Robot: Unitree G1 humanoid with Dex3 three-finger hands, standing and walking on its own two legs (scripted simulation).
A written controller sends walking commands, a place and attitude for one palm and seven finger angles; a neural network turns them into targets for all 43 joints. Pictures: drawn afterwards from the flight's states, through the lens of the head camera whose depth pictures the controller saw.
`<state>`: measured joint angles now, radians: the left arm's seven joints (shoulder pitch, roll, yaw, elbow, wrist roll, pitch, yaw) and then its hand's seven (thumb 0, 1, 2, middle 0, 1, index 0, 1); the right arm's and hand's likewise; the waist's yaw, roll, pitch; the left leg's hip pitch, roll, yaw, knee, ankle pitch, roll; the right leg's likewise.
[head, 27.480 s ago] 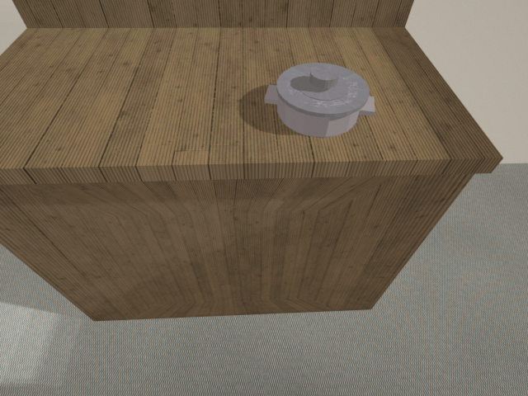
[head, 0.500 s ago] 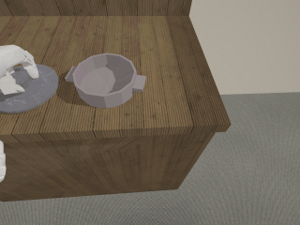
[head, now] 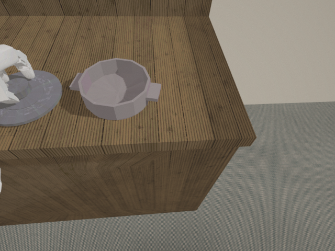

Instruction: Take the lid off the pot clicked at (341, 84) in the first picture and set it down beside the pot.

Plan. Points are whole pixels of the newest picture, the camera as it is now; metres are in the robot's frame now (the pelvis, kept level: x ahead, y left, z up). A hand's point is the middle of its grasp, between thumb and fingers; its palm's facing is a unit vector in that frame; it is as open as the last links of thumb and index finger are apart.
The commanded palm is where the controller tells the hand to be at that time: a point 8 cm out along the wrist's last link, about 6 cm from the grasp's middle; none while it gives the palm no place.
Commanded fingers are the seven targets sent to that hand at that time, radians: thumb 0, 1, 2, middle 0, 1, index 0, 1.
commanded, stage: open the fingers wide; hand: left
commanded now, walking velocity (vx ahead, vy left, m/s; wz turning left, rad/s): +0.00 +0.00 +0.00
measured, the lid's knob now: (17, 88) +0.47 +0.34 +0.12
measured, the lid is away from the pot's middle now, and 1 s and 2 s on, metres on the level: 0.23 0.23 0.23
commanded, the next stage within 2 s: raise the empty hand in 0.30 s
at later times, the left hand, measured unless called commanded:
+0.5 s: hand (1, 84) +0.45 +0.35 +0.15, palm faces -0.35 -0.11 -0.93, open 11.1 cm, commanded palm +0.46 +0.34 +0.22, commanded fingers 0.00 -0.15 0.93 -0.50 -0.57 -0.50 -0.57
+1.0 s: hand out of the picture +0.45 +0.34 +0.21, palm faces -0.27 -0.10 -0.96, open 11.1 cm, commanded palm +0.45 +0.34 +0.28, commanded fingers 0.00 -0.15 0.93 -0.50 -0.57 -0.50 -0.57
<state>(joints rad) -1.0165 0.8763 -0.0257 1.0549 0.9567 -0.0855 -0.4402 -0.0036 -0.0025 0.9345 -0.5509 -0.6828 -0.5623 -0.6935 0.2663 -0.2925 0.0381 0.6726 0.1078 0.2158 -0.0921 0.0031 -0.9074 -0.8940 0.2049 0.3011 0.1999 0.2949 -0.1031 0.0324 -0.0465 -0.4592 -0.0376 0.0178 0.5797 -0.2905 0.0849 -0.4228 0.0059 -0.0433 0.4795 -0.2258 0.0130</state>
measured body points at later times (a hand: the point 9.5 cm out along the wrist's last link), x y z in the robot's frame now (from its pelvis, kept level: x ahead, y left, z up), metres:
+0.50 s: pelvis +0.00 +0.01 +0.00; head +0.06 +0.03 +0.44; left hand +0.46 +0.35 +0.20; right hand +0.06 -0.26 -0.12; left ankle -0.01 +0.06 -0.73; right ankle +0.00 -0.14 -0.73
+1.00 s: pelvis +0.00 +0.01 +0.00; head +0.05 +0.02 +0.45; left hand +0.46 +0.34 +0.26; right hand +0.07 -0.25 -0.12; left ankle -0.01 +0.06 -0.73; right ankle +0.00 -0.14 -0.73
